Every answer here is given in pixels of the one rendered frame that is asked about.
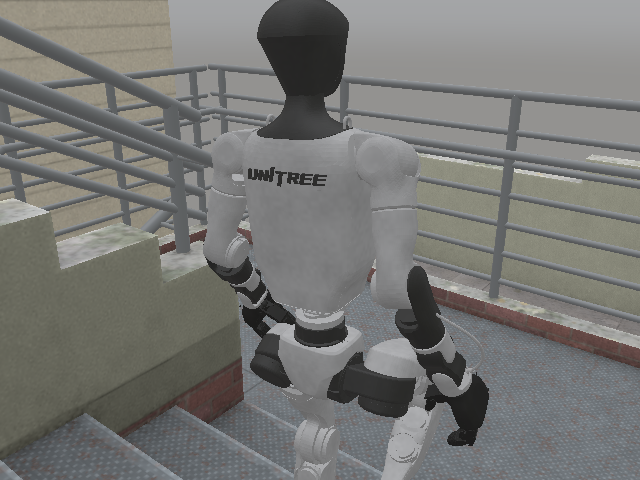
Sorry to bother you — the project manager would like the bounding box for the robot left upper arm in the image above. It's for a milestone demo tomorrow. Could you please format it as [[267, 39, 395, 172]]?
[[203, 128, 260, 268]]

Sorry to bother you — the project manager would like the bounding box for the robot right forearm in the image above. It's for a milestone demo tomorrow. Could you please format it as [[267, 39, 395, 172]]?
[[395, 266, 472, 397]]

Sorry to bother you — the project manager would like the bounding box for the robot right hand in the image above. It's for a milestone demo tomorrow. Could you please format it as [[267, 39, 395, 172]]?
[[424, 372, 489, 446]]

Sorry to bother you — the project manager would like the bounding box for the robot left forearm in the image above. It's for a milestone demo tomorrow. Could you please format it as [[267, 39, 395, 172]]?
[[203, 240, 268, 309]]

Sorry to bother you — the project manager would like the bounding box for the robot torso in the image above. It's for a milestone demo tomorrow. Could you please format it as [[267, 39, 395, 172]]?
[[242, 114, 376, 404]]

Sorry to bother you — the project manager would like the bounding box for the humanoid robot head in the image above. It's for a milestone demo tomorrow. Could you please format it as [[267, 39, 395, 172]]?
[[257, 0, 353, 140]]

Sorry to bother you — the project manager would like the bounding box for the robot right upper arm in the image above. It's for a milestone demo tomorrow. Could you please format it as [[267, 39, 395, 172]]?
[[354, 131, 421, 309]]

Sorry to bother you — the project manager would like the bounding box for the robot left hand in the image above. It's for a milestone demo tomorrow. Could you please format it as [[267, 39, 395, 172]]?
[[239, 289, 295, 338]]

